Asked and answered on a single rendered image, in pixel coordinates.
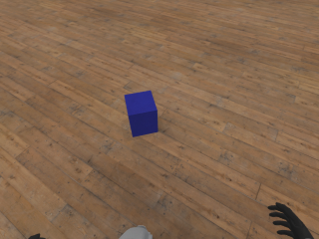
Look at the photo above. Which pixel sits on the carton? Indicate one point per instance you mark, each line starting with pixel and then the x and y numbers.
pixel 142 113

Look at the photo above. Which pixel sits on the robot right hand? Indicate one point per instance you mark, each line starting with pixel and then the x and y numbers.
pixel 298 230

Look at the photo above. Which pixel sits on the left robot thigh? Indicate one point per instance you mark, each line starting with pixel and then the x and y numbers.
pixel 137 233

